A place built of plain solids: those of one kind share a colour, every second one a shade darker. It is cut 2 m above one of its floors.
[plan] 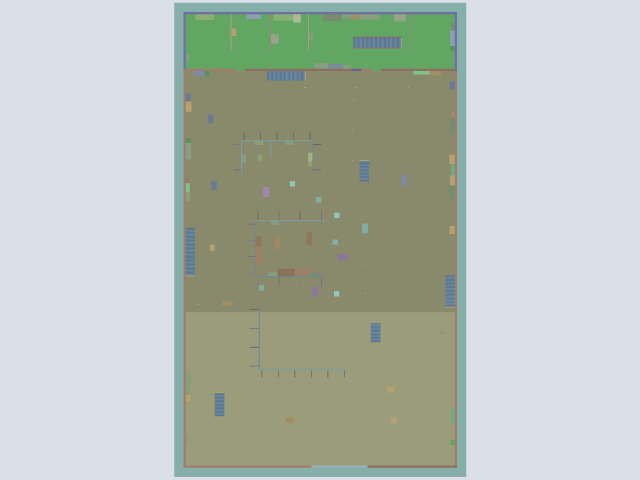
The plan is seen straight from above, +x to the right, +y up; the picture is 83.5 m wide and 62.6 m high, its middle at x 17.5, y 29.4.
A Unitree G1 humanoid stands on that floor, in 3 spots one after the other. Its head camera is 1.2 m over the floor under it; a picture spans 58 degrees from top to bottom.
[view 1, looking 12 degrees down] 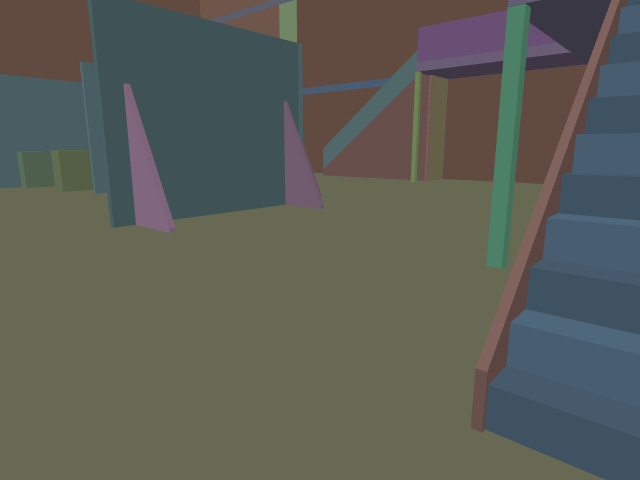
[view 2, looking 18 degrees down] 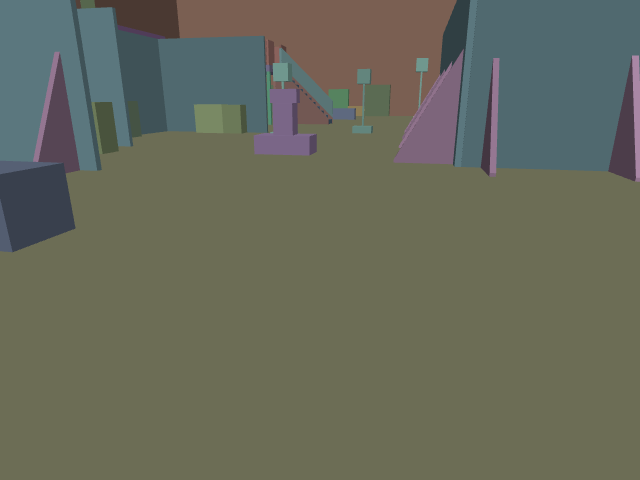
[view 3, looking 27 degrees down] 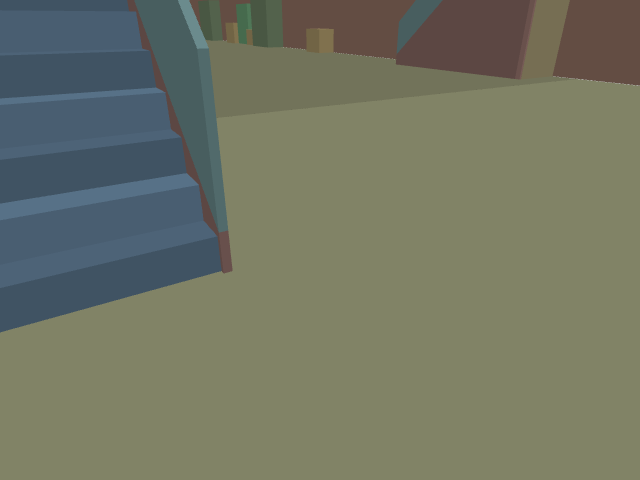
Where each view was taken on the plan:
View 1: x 23.29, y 35.30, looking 131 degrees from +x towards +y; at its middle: floor_bay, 5.77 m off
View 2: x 0.57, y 32.74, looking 12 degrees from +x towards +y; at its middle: floor_bay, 3.88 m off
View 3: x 24.76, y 14.08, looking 59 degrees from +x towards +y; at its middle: floor_bay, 2.64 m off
